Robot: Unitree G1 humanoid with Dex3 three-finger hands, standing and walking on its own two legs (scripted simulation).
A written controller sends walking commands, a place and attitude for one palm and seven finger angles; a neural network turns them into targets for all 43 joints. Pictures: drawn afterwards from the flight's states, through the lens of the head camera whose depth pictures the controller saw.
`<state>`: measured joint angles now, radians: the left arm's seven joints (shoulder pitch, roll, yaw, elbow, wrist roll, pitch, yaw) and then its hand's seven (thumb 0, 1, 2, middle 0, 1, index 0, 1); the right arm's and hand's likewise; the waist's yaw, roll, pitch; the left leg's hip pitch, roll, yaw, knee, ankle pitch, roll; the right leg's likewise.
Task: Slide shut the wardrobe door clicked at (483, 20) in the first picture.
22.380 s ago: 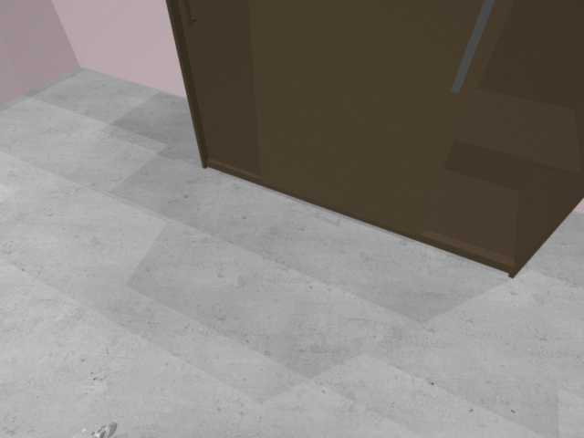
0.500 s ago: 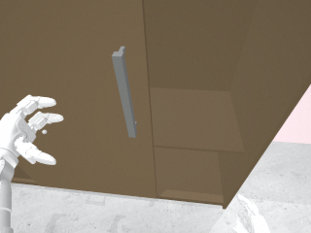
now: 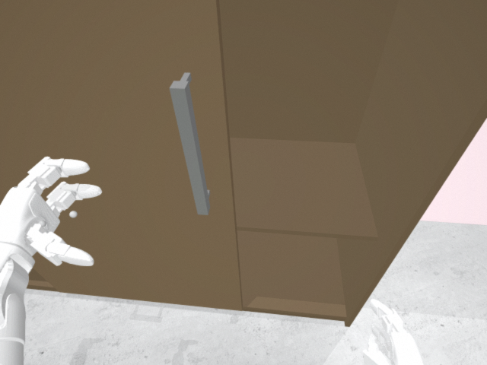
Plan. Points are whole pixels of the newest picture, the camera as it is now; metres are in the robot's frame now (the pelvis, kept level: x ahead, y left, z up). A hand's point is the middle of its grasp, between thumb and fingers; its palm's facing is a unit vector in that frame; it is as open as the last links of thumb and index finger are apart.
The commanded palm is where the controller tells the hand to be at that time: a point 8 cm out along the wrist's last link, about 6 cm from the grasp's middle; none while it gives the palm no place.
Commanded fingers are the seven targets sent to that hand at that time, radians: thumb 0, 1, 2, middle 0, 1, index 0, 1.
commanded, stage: move the hooked fingers beside the handle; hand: left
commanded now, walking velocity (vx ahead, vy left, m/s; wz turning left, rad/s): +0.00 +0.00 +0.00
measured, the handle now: (196, 153) +0.46 +0.14 +0.12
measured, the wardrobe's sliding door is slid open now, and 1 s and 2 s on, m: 0.41 0.41 0.41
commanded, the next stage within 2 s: none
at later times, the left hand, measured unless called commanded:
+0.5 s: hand (103, 195) +0.32 +0.25 +0.15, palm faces +0.06 -1.00 -0.04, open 13.9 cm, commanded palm +0.28 +0.29 +0.15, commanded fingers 0.00 -0.50 0.30 -0.30 -1.20 -0.30 -1.20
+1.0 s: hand (125, 179) +0.35 +0.23 +0.15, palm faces +0.04 -1.00 -0.02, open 13.9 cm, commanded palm +0.33 +0.27 +0.14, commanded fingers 0.00 -0.50 0.30 -0.30 -1.20 -0.30 -1.20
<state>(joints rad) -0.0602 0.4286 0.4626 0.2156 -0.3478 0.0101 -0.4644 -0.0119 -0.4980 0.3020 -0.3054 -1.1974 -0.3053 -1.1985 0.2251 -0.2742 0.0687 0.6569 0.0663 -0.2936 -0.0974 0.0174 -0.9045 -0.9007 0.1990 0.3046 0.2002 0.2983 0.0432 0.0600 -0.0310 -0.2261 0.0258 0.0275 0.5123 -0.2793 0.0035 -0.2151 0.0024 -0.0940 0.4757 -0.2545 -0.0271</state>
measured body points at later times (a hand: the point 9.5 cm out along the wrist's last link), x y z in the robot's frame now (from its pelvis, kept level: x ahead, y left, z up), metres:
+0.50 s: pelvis +0.00 +0.00 +0.00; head +0.00 -0.02 +0.45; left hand +0.31 +0.31 +0.15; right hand +0.17 -0.24 -0.08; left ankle +0.00 +0.12 -0.74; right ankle +0.00 -0.10 -0.74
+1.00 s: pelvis +0.00 +0.00 +0.00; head +0.01 -0.02 +0.45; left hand +0.34 +0.28 +0.15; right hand +0.16 -0.24 -0.09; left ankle +0.00 +0.12 -0.74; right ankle +0.00 -0.10 -0.74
